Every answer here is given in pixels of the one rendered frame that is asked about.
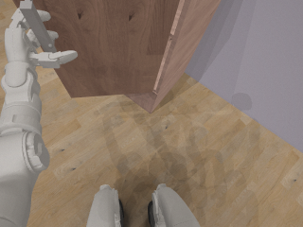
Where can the robot shin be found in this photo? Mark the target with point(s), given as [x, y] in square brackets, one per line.
[159, 220]
[117, 216]

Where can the left robot hand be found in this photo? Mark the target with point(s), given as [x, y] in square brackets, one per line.
[18, 44]

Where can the handle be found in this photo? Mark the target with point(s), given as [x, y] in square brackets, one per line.
[37, 26]

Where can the right robot shin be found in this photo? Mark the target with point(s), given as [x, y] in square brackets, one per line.
[159, 220]

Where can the left robot shin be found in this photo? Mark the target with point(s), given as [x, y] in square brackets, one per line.
[117, 216]

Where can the robot left upper arm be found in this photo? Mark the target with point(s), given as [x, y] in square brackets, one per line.
[23, 156]

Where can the cupboard door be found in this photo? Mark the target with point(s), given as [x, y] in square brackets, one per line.
[120, 43]

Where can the robot left forearm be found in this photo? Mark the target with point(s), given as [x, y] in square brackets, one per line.
[22, 108]

